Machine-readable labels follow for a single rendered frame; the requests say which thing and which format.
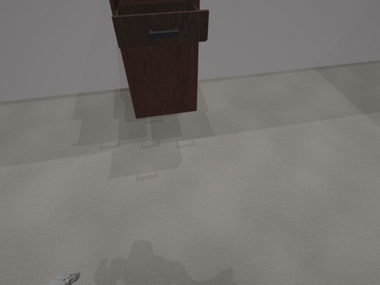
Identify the robot left hand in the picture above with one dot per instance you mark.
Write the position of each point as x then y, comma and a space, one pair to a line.
66, 278

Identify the drawer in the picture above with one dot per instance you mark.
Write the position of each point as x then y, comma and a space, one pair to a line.
132, 23

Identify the handle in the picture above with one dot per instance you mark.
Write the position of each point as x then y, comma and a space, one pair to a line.
164, 34

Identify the cabinet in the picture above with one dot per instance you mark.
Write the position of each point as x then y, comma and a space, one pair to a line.
162, 79

